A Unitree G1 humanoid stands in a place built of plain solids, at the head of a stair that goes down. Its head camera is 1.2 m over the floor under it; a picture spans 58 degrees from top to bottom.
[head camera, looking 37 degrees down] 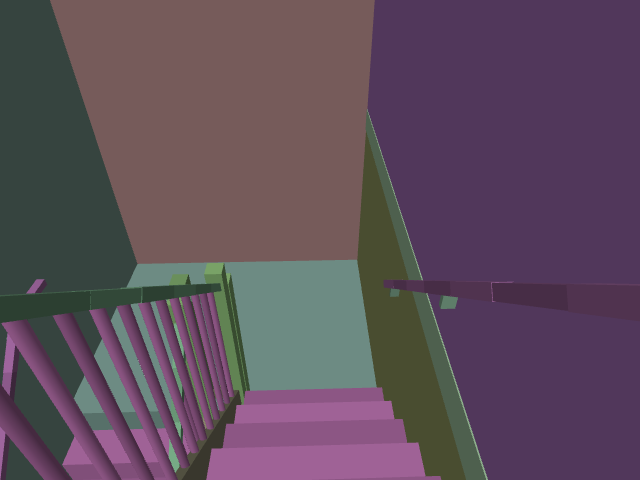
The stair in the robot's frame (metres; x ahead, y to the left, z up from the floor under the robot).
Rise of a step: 0.21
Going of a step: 0.24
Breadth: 0.90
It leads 2 degrees to the left of straight ahead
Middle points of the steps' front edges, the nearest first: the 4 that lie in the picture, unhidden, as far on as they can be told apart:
0.96 0.02 -0.64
1.20 0.03 -0.85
1.44 0.03 -1.07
1.68 0.04 -1.28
